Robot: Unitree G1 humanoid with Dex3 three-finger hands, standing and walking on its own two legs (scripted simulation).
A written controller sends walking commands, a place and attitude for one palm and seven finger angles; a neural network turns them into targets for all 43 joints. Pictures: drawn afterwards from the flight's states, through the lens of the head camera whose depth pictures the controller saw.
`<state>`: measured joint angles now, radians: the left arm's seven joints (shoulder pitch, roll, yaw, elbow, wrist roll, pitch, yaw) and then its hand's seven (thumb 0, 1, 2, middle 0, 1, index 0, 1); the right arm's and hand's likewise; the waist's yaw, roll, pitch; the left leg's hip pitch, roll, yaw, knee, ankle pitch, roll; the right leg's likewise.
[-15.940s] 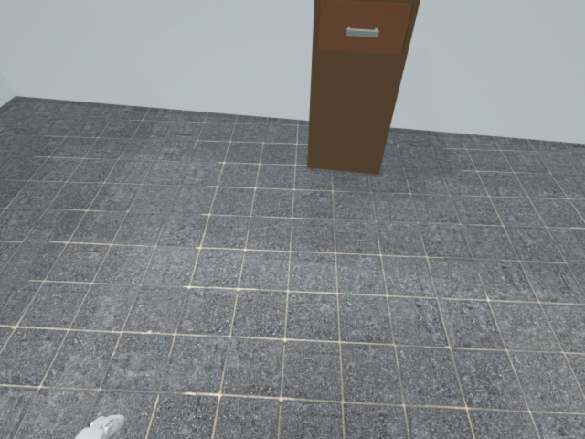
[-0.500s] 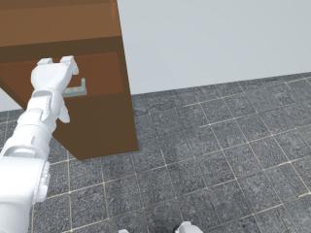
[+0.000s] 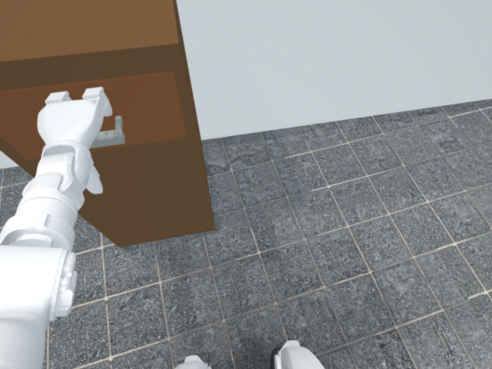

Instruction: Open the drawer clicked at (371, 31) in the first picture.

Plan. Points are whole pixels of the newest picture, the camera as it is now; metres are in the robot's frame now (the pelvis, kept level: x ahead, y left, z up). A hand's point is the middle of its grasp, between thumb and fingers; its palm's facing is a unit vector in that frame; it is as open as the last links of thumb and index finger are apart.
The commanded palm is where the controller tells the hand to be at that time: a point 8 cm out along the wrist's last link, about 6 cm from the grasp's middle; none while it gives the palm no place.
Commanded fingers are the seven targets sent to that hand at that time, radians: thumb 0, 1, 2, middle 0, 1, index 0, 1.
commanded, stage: lower the fingers behind the handle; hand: left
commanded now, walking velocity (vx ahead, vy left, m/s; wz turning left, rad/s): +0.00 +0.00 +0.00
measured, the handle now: (90, 132) +0.55 +0.26 -0.01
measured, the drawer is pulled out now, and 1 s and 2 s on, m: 0.00 0.00 0.00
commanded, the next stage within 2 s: close the thumb around the handle in 1.32 s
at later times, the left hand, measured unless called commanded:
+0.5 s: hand (92, 160) +0.48 +0.25 -0.01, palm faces -0.09 -0.01 -1.00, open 13.9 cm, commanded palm +0.48 +0.25 +0.05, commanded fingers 0.00 -0.50 0.30 -0.30 -1.20 -0.30 -1.20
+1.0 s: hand (94, 163) +0.49 +0.25 -0.03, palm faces -0.06 -0.02 -1.00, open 13.9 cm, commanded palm +0.48 +0.24 +0.02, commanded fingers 0.00 -0.50 0.30 -0.30 -1.20 -0.30 -1.20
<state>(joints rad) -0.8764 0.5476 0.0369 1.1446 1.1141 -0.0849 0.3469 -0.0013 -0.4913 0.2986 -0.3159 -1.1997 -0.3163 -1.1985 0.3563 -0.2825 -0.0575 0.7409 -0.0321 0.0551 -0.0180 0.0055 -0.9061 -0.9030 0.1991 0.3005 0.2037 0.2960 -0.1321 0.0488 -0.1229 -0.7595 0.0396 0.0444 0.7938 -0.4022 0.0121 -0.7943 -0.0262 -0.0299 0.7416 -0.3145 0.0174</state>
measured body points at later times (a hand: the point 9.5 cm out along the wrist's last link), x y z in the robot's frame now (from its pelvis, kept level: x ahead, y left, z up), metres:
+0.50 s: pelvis -0.01 +0.01 -0.01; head +0.12 +0.00 +0.42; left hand +0.48 +0.25 +0.04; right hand -0.02 -0.27 -0.14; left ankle -0.03 +0.11 -0.70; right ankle +0.01 -0.13 -0.70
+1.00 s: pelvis -0.02 +0.01 -0.03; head +0.13 +0.02 +0.39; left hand +0.49 +0.25 +0.02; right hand -0.04 -0.27 -0.15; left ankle -0.03 +0.11 -0.70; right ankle +0.01 -0.13 -0.70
